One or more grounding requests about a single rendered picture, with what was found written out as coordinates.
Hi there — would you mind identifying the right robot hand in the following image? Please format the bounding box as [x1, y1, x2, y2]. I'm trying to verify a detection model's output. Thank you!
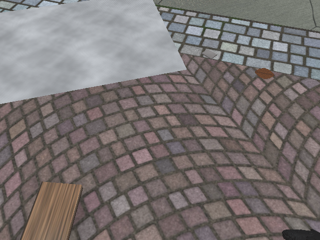
[282, 229, 320, 240]

